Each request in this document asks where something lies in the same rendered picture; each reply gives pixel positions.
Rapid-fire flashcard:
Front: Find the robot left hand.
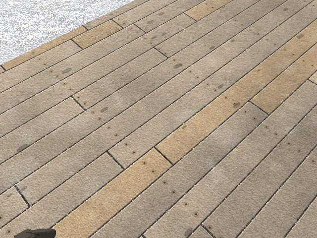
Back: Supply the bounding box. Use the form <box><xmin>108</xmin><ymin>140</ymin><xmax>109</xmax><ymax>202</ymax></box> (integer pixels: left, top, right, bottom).
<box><xmin>14</xmin><ymin>228</ymin><xmax>56</xmax><ymax>238</ymax></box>

